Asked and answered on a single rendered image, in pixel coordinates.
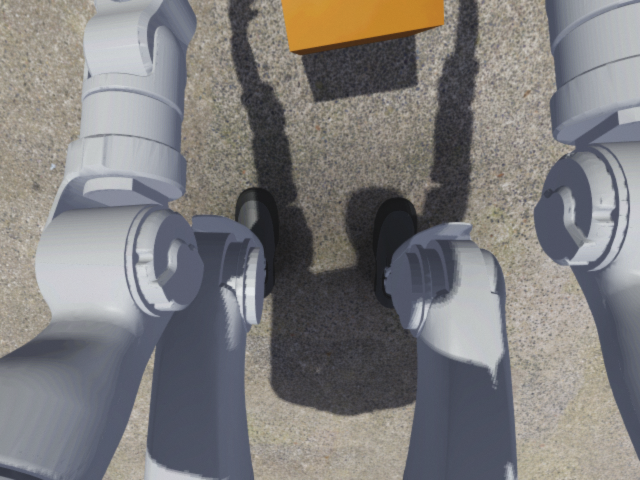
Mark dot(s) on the robot right forearm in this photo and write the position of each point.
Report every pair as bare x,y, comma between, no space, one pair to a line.
596,50

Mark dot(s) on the robot left forearm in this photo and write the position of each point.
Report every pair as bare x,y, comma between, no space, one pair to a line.
129,150

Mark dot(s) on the right robot upper arm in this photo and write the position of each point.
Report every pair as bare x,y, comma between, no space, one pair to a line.
588,218

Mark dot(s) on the robot right thigh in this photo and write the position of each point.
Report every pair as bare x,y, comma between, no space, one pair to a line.
463,426

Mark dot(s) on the carton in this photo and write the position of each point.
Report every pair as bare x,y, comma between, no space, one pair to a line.
321,25

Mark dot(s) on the left robot foot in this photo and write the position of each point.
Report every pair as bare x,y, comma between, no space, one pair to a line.
257,210

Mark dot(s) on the left robot upper arm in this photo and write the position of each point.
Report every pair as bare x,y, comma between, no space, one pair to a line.
112,278

